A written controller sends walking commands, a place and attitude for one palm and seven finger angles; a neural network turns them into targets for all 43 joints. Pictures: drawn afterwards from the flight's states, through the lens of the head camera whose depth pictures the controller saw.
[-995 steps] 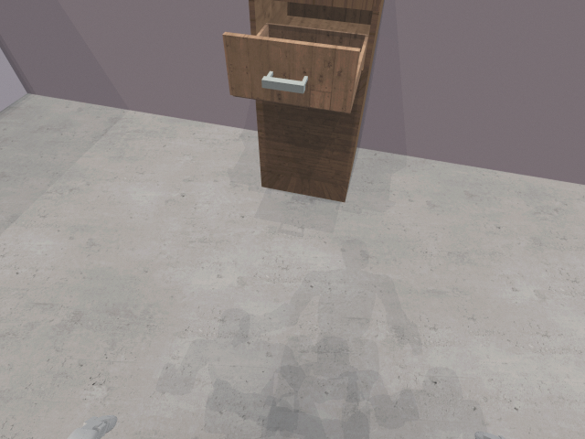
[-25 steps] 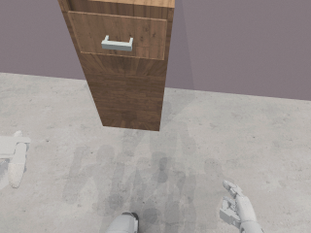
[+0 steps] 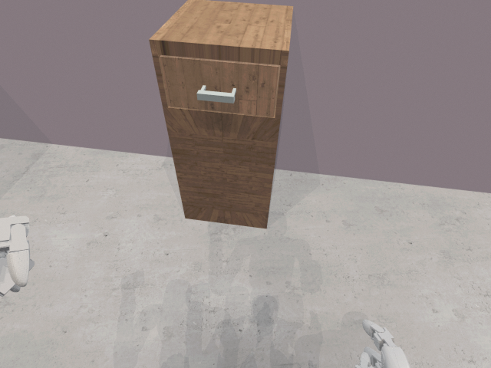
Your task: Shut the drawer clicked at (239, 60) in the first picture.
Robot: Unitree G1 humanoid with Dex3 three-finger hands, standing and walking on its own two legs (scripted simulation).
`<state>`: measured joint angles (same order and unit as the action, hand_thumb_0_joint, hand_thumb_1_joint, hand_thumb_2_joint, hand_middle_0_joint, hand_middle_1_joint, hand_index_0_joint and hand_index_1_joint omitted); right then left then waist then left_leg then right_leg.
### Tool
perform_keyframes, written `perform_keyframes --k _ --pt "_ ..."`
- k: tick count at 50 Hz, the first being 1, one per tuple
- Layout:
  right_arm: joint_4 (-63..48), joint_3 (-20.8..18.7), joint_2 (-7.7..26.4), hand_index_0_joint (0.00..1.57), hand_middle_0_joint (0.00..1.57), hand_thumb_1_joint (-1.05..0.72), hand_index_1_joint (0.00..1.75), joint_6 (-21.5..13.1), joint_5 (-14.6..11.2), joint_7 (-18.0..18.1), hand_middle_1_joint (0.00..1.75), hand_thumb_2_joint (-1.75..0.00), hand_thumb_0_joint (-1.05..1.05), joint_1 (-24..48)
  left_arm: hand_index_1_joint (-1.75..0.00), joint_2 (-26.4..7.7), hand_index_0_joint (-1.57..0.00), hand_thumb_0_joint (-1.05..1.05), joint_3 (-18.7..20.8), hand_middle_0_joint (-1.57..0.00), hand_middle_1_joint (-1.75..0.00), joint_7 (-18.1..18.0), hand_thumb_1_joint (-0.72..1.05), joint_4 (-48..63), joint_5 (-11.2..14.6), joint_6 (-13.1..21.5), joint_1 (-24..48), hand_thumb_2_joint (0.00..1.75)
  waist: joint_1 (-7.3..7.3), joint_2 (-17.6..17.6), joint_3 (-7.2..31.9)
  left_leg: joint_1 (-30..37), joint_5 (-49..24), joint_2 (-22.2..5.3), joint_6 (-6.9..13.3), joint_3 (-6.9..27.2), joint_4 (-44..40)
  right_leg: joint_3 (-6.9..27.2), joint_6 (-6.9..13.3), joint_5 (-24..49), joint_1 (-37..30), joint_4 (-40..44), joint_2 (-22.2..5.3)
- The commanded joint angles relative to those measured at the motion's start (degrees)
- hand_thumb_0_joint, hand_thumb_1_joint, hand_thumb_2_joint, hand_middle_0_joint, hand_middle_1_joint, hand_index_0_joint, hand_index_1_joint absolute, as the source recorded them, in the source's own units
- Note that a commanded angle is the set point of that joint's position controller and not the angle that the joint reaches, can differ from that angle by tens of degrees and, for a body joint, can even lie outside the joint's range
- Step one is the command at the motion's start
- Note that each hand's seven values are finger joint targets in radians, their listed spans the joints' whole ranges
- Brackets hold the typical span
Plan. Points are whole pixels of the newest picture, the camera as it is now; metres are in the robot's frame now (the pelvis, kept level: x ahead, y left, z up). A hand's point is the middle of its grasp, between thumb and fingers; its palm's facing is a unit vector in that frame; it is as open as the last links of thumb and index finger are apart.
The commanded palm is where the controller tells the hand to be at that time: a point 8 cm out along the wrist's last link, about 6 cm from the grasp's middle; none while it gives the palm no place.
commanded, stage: stop stepping back and stand still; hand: left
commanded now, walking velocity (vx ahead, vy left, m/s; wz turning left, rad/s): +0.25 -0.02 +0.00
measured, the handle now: (217, 93) +0.91 +0.14 -0.01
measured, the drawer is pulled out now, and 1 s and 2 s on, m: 0.00 0.00 0.00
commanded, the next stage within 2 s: let the arm hang, fingers relaxed in 0.38 s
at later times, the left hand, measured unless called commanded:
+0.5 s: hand (32, 267) +0.19 +0.26 +0.16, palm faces +0.34 -0.75 -0.57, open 3.2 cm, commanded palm none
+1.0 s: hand out of the picture +0.00 +0.24 -0.17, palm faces +0.05 -0.97 -0.23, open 4.7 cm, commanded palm none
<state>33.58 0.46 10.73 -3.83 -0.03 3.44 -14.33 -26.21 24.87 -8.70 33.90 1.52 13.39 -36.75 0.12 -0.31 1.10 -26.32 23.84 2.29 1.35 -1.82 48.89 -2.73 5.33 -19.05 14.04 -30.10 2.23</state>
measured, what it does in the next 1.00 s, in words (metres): steps on the spot: left foot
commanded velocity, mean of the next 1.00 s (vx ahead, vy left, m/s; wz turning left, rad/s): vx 0.05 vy -0.02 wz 0.00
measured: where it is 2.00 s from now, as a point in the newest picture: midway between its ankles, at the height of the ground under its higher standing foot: outside the picture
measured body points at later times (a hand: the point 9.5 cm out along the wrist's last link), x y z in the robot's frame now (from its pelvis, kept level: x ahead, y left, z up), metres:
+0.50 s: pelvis -0.01 +0.02 -0.01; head +0.02 +0.01 +0.43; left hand +0.17 +0.30 +0.19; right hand +0.14 -0.20 -0.12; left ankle +0.00 +0.17 -0.72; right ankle +0.04 -0.07 -0.74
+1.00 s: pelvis +0.01 +0.04 +0.00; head +0.04 +0.05 +0.45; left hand +0.00 +0.29 -0.15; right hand +0.03 -0.19 -0.15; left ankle +0.02 +0.16 -0.74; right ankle +0.04 -0.07 -0.74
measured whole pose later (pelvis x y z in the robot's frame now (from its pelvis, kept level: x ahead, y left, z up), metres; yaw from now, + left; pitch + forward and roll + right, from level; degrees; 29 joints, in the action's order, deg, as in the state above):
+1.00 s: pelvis +0.01 +0.04 +0.00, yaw +2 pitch +0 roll -1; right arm 57.5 -0.4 9.9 1.7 1.3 1.0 -16.4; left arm -11.9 0.9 -1.0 -58.6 -0.8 -1.4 -17.9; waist 0.2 0.3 -3.7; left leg -14.2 14.0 -2.6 0.2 -4.0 28.5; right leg -7.3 1.0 -11.7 13.6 -25.7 -1.4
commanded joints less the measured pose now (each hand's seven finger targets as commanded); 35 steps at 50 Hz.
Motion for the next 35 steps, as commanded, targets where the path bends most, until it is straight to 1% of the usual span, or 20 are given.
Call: perform_keyframes --k 1,4,6,8,9,11,12,13,17,20,21,22,23,24,25,26,30,31,33,35 --pt "-6.8 -3.5 8.1 0.20 0.20 -0.90 0.30 -2.8 0.5 0.5 0.30 -0.90 0.00 4.9 -1.60 -3.2 -1.40 0.00 1.7 -1.40 -1.60 -0.6 0.90 2.3 0.8 1.8 6.6 0.90 1.51 -9.0 -2.8 -11.5 -2.0 -5.3 -0.7 3.7 16.4 24.8 7.2 -14.4 1.1 18.9 -19.5" --pt "-6.1 -2.7 6.9 0.20 0.20 -0.90 0.30 -3.0 0.5 1.4 0.30 -0.90 0.00 6.6 -1.60 -1.6 -1.40 0.00 -2.8 -1.40 -1.60 -0.7 0.90 2.5 -0.5 0.9 10.7 0.90 1.32 -7.5 -4.1 3.3 -2.1 -5.0 0.1 -1.6 2.9 13.8 3.6 -25.4 14.7 20.1 -15.5" --pt "-6.1 -2.7 7.0 0.20 0.20 -0.90 0.30 -4.8 0.9 2.6 0.30 -0.90 0.00 7.8 -1.60 -3.5 -1.40 0.00 -2.8 -1.40 -1.60 -1.4 0.90 8.3 -1.2 1.6 13.7 0.90 0.49 -9.6 -3.4 9.8 -1.1 -4.7 0.6 -3.7 -7.2 12.7 3.8 -24.0 13.5 18.3 -15.4" --pt "-5.8 -2.3 6.9 0.20 0.20 -0.90 0.30 -6.3 1.4 3.3 0.30 -0.90 0.00 6.5 -1.60 -5.0 -1.40 0.00 -1.1 -1.40 -1.60 -2.2 0.90 13.8 -1.3 2.2 13.1 0.90 0.76 -3.9 -0.6 17.2 -3.2 -2.6 0.6 -5.9 -18.7 9.5 2.2 -19.1 10.3 11.6 -12.2" --pt "-6.0 -2.4 7.2 0.20 0.20 -0.90 0.30 -7.0 1.4 3.4 0.30 -0.90 0.00 5.4 -1.60 -5.8 -1.40 0.00 0.2 -1.40 -1.60 -2.4 0.90 17.0 -1.0 2.7 12.6 0.90 1.25 2.4 0.9 21.2 -1.5 -3.9 1.4 -2.8 -24.0 7.8 0.6 -14.9 10.5 3.4 -9.8" --pt "-7.2 -2.2 7.9 0.20 0.20 -0.90 0.30 -7.7 1.3 2.7 0.30 -0.90 0.00 4.6 -1.60 -6.5 -1.40 0.00 2.1 -1.40 -1.60 -2.9 0.90 23.3 -1.4 4.3 10.7 0.90 1.06 25.3 0.4 25.9 1.2 -22.3 8.9 25.7 -36.0 -1.0 -4.8 -14.6 23.3 -23.5 -1.1" --pt "-6.6 -2.2 6.8 0.20 0.20 -0.90 0.30 -8.2 1.5 2.2 0.30 -0.90 0.00 4.7 -1.60 -8.3 -1.40 0.00 4.0 -1.40 -1.60 -3.0 0.90 22.9 -1.8 4.8 10.1 0.90 1.47 18.9 -1.4 22.1 -7.5 -24.1 10.9 27.6 -37.1 2.1 -4.7 -12.0 24.3 -31.5 -1.7" --pt "-5.6 -2.9 6.6 0.20 0.20 -0.90 0.30 -8.6 1.0 1.4 0.30 -0.90 0.00 4.5 -1.60 -8.7 -1.40 0.00 6.3 -1.40 -1.60 -2.5 0.90 20.5 -0.7 5.0 7.1 0.90 0.67 13.3 -1.0 21.2 -12.7 -23.3 10.3 23.2 -35.5 3.3 -5.1 -9.7 23.4 -31.0 -3.8" --pt "-5.9 -3.2 6.8 0.20 0.20 -0.90 0.30 -7.7 0.2 -0.3 0.30 -0.90 0.00 4.6 -1.60 -6.0 -1.40 0.00 6.8 -1.40 -1.60 -1.6 0.90 13.6 0.3 3.2 -1.9 0.90 -0.11 14.8 -0.3 8.2 -15.2 -18.0 6.0 6.0 -29.0 -0.6 -5.5 -3.3 4.9 -13.1 -4.4" --pt "-6.8 -3.0 7.3 0.20 0.20 -0.90 0.30 -6.3 -0.2 -0.3 0.30 -0.90 0.00 4.9 -1.60 -4.1 -1.40 0.00 5.1 -1.40 -1.60 -1.4 0.90 8.5 0.7 2.1 -3.4 0.90 -0.14 7.9 0.5 -0.1 -3.3 -12.8 2.6 0.6 -21.2 -3.0 -5.4 0.9 -8.9 0.0 -1.6" --pt "-7.2 -3.2 7.3 0.20 0.20 -0.90 0.30 -5.8 -0.4 -0.2 0.30 -0.90 0.00 5.7 -1.60 -5.3 -1.40 0.00 5.3 -1.40 -1.60 -1.4 0.90 8.0 0.5 1.8 -1.6 0.90 0.03 -1.1 -1.0 -3.6 2.8 -9.1 0.9 -1.5 -13.3 6.1 -3.4 -2.4 -8.7 6.3 -5.7" --pt "-7.5 -3.3 6.7 0.20 0.20 -0.90 0.30 -5.3 -0.3 0.0 0.30 -0.90 0.00 5.8 -1.60 -7.3 -1.40 0.00 6.6 -1.40 -1.60 -1.7 0.90 6.5 0.6 1.0 -0.8 0.90 0.15 -14.9 -1.7 -7.3 6.9 -3.5 -0.9 -3.1 -1.3 24.3 1.1 -6.3 -5.6 14.8 -15.7" --pt "-7.1 -3.4 6.9 0.20 0.20 -0.90 0.30 -5.1 -0.1 0.1 0.30 -0.90 0.00 5.9 -1.60 -7.6 -1.40 0.00 6.4 -1.40 -1.60 -1.9 0.90 7.1 0.8 0.9 1.7 0.90 -0.15 -16.7 -1.5 -7.8 7.3 -3.3 -1.1 -0.7 7.9 29.6 4.7 -2.2 -4.6 17.9 -22.2" --pt "2.7 -4.4 10.0 0.20 0.20 -0.90 0.30 -4.3 -0.1 -5.1 0.30 -0.90 0.00 8.8 -1.60 2.9 -1.40 0.00 -15.9 -1.40 -1.60 6.0 0.90 -35.3 -5.7 -9.0 9.2 0.90 1.15 -11.0 -0.8 -10.9 12.6 -9.9 -0.7 2.9 12.9 15.5 4.6 26.8 0.3 7.6 -28.1" --pt "3.0 -4.8 5.9 0.20 0.20 -0.90 0.30 -1.6 -0.5 -4.6 0.30 -0.90 0.00 3.7 -1.56 6.0 -1.36 0.00 -16.2 -1.36 -1.56 7.0 0.90 -36.9 -4.8 -12.3 9.5 0.90 2.42 -11.2 3.8 -4.1 11.8 -8.3 -1.7 3.8 10.6 15.7 5.0 27.5 1.9 3.9 -22.8" --pt "3.8 -3.8 5.7 0.20 0.20 -0.90 0.30 0.3 -0.3 -4.6 0.30 -0.90 0.00 0.1 -1.51 6.3 -1.32 0.00 -16.0 -1.32 -1.51 7.5 0.90 -37.0 -4.4 -12.5 10.6 0.90 2.44 -12.2 3.1 -1.5 8.8 -6.6 -1.9 0.7 8.2 9.2 4.4 25.8 2.7 2.9 -18.8" --pt "5.1 -2.8 5.3 0.20 0.20 -0.90 0.30 3.7 1.2 -5.0 0.30 -0.90 0.00 -2.0 -1.34 6.7 -1.16 0.00 -19.6 -1.16 -1.34 7.4 0.90 -48.6 -3.3 -13.5 18.4 0.90 2.98 -16.1 1.8 9.4 -3.8 -2.5 -1.4 -3.3 -11.9 2.3 0.7 21.4 4.3 -0.4 -13.5" --pt "5.8 -2.9 6.0 0.20 0.20 -0.90 0.30 3.9 1.7 -4.9 0.30 -0.90 0.00 -2.5 -1.30 7.0 -1.12 0.00 -20.1 -1.12 -1.30 7.7 0.90 -52.2 -3.1 -13.5 18.1 0.90 2.75 -13.4 2.1 13.8 -11.1 -3.4 -0.4 -1.1 -15.6 2.3 -1.3 16.2 6.5 -1.7 -12.2" --pt "6.3 -3.5 11.5 0.20 0.20 -0.90 0.30 3.2 2.6 -3.9 0.30 -0.90 0.00 -0.4 -1.21 9.3 -1.04 0.00 -20.9 -1.04 -1.21 8.0 0.90 -57.8 -2.8 -14.1 18.0 0.90 1.08 3.6 1.6 11.3 -19.8 -16.2 6.1 15.1 -24.0 -1.1 -6.1 -0.3 8.0 -7.7 -5.6" --pt "7.1 -2.7 11.3 0.20 0.20 -0.90 0.30 3.7 2.8 -3.2 0.30 -0.90 0.00 5.1 -1.12 8.3 -0.96 0.00 -21.1 -0.96 -1.12 8.1 0.90 -64.1 -2.9 -14.3 18.9 0.90 -1.45 6.3 -0.7 -1.7 -8.7 -16.3 6.6 14.2 -29.2 1.6 -5.5 -4.1 -3.9 -5.2 -4.7"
